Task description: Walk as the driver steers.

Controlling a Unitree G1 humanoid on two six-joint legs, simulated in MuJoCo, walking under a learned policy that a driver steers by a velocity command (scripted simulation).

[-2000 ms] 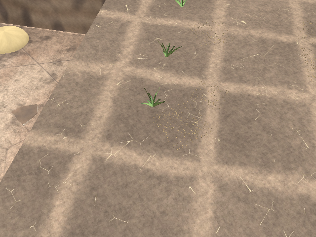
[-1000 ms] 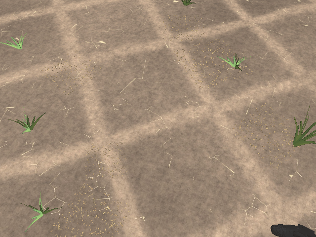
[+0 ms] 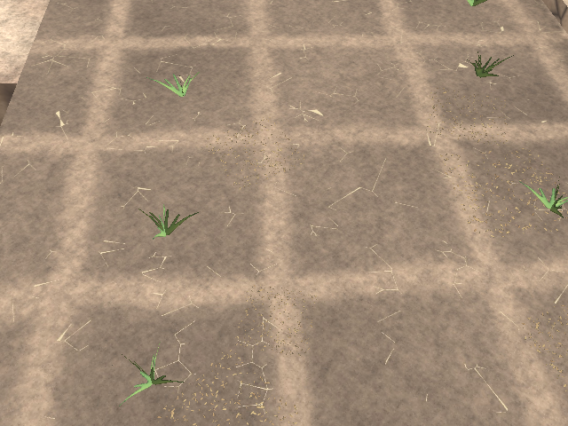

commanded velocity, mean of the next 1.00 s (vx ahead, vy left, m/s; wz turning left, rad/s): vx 0.45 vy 0.00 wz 0.01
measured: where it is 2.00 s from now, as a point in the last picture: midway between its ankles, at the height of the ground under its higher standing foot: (302, 254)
